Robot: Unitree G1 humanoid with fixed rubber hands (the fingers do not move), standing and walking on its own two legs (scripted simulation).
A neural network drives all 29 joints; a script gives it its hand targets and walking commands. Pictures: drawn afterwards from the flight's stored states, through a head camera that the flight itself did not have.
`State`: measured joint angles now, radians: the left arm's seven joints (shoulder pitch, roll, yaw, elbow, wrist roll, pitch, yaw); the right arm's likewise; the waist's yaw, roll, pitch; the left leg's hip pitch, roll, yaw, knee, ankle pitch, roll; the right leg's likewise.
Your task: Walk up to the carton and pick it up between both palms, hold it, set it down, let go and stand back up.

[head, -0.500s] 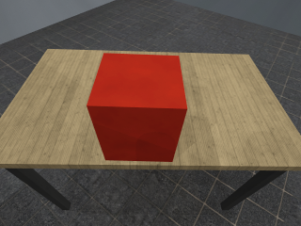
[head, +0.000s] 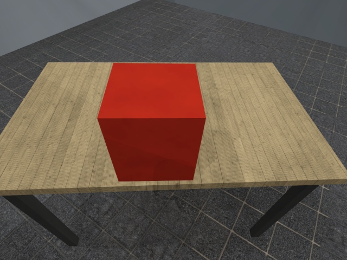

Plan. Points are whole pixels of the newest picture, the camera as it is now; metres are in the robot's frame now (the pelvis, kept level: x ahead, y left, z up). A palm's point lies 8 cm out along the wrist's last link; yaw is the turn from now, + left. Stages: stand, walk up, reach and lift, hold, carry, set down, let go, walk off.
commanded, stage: walk up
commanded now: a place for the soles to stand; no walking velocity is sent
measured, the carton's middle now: (155, 124) +0.43 +0.06 +0.06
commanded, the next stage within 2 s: reach and lift in 0.46 s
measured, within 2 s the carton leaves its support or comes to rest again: neither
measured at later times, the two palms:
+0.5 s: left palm out of the picture +0.04 +0.23 -0.14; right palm out of the picture +0.02 -0.23 -0.14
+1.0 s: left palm out of the picture +0.13 +0.24 -0.09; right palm out of the picture +0.14 -0.20 -0.09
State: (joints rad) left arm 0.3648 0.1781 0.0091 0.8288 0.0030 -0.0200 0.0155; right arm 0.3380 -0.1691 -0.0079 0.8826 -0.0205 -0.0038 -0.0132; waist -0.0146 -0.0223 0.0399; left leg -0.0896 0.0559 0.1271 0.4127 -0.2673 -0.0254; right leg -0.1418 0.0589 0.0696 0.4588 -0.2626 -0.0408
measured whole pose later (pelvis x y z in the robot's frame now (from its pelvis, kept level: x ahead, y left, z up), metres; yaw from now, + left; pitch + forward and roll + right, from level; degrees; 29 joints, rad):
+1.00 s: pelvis -0.01 +0.01 +0.00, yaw +3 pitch -2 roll +0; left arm 0.17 0.22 -0.04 0.52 0.02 0.28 0.04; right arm 0.13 -0.11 -0.11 0.82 -0.02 -0.07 0.04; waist 0.00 -0.07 0.01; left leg -0.14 0.02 0.08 0.41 -0.24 0.00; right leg -0.15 0.02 0.02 0.42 -0.23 -0.02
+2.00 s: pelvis +0.00 +0.02 +0.01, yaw +4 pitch -2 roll -1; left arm 0.19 0.26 -0.05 0.21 -0.19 0.01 0.03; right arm 0.22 -0.19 -0.03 0.26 0.19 -0.07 -0.01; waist 0.03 -0.02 -0.03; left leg -0.09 0.03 0.06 0.35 -0.22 0.00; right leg -0.07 0.03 0.00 0.29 -0.19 -0.02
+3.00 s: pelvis -0.01 +0.02 +0.01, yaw +5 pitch +0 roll -1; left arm -0.41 0.31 0.12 0.21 -0.21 0.51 0.02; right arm -0.43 -0.33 -0.01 0.35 0.35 0.31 -0.09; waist -0.02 -0.03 -0.03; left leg -0.13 0.02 0.05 0.29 -0.16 0.00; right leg -0.10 0.03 -0.01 0.23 -0.13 -0.01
